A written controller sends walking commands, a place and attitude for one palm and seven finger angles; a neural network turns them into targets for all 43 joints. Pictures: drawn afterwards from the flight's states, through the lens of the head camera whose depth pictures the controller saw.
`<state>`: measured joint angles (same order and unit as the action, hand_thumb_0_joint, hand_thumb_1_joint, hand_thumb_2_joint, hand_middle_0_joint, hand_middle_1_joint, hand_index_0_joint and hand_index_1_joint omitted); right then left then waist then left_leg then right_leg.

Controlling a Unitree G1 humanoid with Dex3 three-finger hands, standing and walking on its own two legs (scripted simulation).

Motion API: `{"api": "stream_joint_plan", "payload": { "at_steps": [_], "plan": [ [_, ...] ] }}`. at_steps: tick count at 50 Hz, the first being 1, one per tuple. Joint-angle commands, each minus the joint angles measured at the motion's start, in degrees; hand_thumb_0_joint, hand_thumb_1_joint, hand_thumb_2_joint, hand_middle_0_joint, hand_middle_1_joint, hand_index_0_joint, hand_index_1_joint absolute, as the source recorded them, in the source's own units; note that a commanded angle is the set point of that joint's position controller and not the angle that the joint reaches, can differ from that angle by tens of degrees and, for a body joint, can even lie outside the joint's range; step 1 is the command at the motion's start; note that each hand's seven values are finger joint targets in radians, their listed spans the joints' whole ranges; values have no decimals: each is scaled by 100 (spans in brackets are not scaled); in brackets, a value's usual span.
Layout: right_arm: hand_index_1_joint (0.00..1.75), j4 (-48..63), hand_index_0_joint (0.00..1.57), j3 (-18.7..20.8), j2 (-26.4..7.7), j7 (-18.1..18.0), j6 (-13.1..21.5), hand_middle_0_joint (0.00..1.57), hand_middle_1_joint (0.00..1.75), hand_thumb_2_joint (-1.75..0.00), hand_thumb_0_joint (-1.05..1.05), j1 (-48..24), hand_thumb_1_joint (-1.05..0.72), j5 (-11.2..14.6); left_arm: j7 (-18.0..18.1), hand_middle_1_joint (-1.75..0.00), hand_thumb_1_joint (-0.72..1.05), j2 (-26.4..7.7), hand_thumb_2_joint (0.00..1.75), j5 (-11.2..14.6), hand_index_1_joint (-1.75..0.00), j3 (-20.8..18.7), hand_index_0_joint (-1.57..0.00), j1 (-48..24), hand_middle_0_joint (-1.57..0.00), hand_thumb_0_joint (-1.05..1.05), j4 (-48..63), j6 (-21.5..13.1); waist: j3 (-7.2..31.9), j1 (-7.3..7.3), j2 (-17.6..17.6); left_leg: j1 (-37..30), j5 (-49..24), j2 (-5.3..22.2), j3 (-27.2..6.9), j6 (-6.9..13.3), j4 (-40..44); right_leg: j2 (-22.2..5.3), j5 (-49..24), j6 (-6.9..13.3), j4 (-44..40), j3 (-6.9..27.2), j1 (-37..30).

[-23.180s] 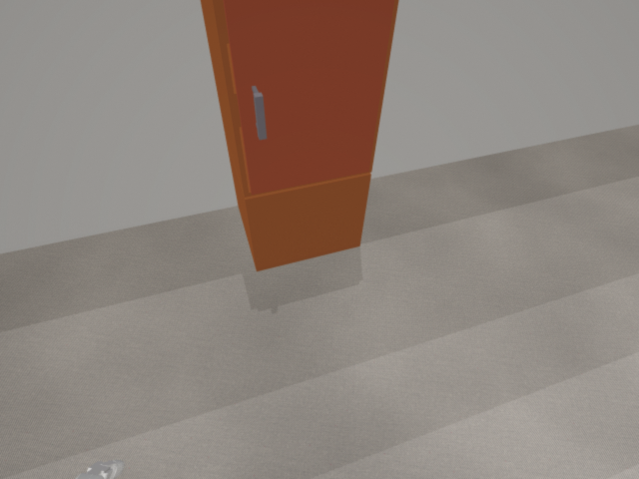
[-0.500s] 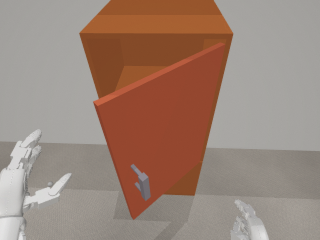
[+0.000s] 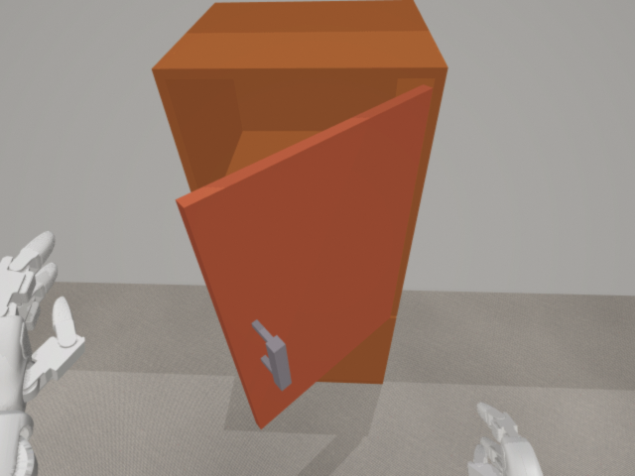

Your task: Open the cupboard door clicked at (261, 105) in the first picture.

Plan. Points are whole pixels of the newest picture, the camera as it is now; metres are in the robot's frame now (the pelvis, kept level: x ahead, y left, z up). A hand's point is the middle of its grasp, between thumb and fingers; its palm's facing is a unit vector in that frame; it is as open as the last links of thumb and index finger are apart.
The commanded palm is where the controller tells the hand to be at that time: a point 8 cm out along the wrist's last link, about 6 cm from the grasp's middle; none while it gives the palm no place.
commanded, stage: draw the hand back to the body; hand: left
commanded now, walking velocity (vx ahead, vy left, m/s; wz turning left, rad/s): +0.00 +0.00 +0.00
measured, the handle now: (271, 355) +0.30 +0.12 -0.06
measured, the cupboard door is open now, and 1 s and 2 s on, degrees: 44 44 44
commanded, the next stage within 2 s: step back with the hand held close in 0.04 s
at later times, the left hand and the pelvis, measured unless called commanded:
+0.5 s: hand (85, 343) +0.19 +0.26 +0.15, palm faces +0.33 -0.79 -0.51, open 7.4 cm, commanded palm +0.13 +0.30 +0.17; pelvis -0.02 +0.01 +0.00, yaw -1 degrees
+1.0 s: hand out of the picture +0.10 +0.29 +0.15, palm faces +0.44 -0.75 -0.49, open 7.4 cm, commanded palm +0.03 +0.33 +0.17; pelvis -0.10 +0.02 -0.02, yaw +2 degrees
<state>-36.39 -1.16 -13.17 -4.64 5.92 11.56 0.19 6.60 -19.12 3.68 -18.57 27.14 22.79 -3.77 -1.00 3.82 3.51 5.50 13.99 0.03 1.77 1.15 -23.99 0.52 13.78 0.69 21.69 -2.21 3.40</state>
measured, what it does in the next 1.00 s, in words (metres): shifts its weight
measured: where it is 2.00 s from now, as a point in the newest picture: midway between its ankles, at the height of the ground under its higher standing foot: outside the picture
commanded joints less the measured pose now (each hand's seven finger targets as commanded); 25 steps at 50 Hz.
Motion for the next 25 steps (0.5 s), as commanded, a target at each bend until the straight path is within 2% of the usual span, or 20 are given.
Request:
{"api": "stream_joint_plan", "payload": {
  "at_steps": [1,4,7,8,9,10,11,13,16,19,21,22,25],
  "plan": [
    [30,908,20,188,-560,-55,407,20,30,-90,0,-882,-90,-16,99,-30,90,-1121,90,10,-30,-752,-20,-591,-20,0,1150,-434,163,10,-30,-18,-825,84,-120,15,395,-24,-694,36,-473,75,254],
    [30,890,20,211,-559,-49,422,20,30,-90,0,-868,-90,-18,83,-30,90,-1049,90,11,-30,-710,-20,-551,-20,0,1126,-461,255,8,4,-109,-910,84,-81,31,386,-34,-795,16,-457,91,237],
    [30,878,20,208,-558,-36,425,20,30,-90,0,-880,-90,-22,64,-30,90,-1001,90,16,-30,-649,-20,-573,-20,0,1087,-464,165,-8,23,-108,-871,83,-80,23,413,-39,-756,6,-511,110,250],
    [30,868,20,206,-571,-42,441,20,30,-90,0,-912,-90,-22,85,-30,90,-1165,90,2,-30,-723,-20,-1005,-20,0,1299,-507,267,-17,47,-154,-832,68,-99,29,416,-37,-708,9,-536,127,243],
    [30,1071,20,207,-692,-47,310,20,30,-90,0,-825,-90,35,135,-30,90,-1806,90,-66,-30,-1407,-20,-1401,-20,0,1468,-725,-144,-253,-119,265,-471,153,-176,121,191,-279,-896,-5,-833,669,857],
    [30,962,20,237,-644,-52,215,20,30,-90,0,-801,-90,-7,80,-30,90,-1387,90,-66,-30,-1117,-20,-742,-20,0,955,-739,-6,-283,-357,209,-478,127,-231,124,59,-390,-911,8,-859,688,882],
    [30,1018,20,252,-662,-40,139,20,30,-90,0,-839,-90,-20,61,-30,90,-1363,90,-95,-30,-1073,-20,-665,-20,0,1068,-788,58,-270,-258,232,-623,112,-221,112,47,-418,-1165,30,-813,669,847],
    [30,1048,20,300,-690,-24,25,20,30,-90,0,-784,-90,-32,42,-30,90,-1179,90,-87,-30,-944,-20,-165,-20,0,939,-818,427,-294,-249,163,-1027,175,-177,83,69,-422,-1573,-2,-585,534,673],
    [30,1142,20,348,-709,-40,-115,20,30,-90,0,-789,-90,-21,67,-30,90,-1233,90,-71,-30,-981,-20,89,-20,0,1132,-835,852,-304,-104,161,-1769,244,-151,58,58,-403,-2301,-50,-241,364,378],
    [30,1270,20,400,-697,-50,-268,20,30,-90,0,-778,-90,16,106,-30,90,-1398,90,-53,-30,-1150,-20,302,-20,0,1314,-803,1166,-315,-340,145,-2311,306,-126,34,-32,-370,-2919,-84,32,339,236],
    [30,1319,20,418,-676,-70,-345,20,30,-90,0,-823,-90,27,148,-30,90,-1549,90,-40,-30,-1298,-20,383,-20,0,1417,-788,1238,-301,-293,286,-2390,324,-153,26,-56,-381,-3028,-79,163,334,151],
    [30,1357,20,416,-653,-71,-372,20,30,-90,0,-807,-90,39,158,-30,90,-1500,90,-31,-30,-1275,-20,453,-20,0,1387,-768,1190,-310,-347,352,-2290,340,-147,19,-45,-376,-2931,-85,172,362,205],
    [30,1403,20,439,-672,-77,-402,20,30,-90,0,-782,-90,56,202,-30,90,-1546,90,-43,-30,-1299,-20,515,-20,0,1586,-794,1148,-316,-191,557,-2066,370,-184,41,-4,-331,-2637,-101,247,354,271]
  ]
}}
